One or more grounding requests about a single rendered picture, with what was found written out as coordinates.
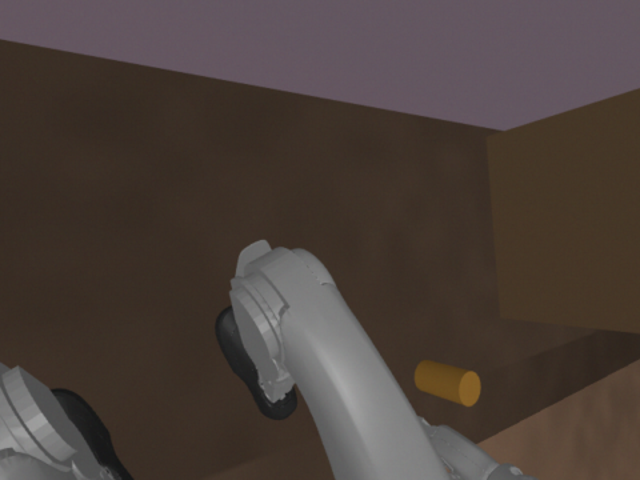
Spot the right robot arm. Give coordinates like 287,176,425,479
487,463,539,480

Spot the right robot hand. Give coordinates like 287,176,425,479
418,416,500,480

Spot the right robot foot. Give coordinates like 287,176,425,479
215,305,297,420

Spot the left robot foot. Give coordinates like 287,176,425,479
50,388,134,480

